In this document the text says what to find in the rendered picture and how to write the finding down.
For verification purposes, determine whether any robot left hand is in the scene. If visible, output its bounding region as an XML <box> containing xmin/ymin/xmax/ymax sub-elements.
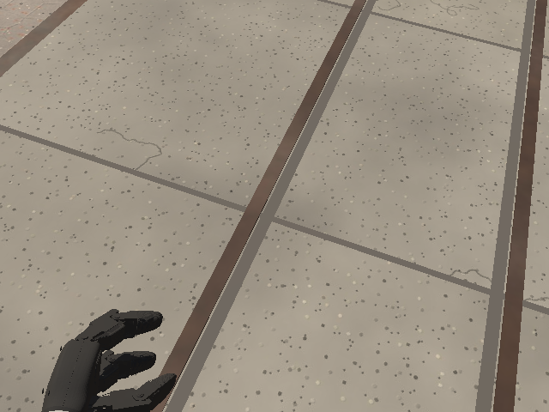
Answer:
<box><xmin>41</xmin><ymin>309</ymin><xmax>177</xmax><ymax>412</ymax></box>

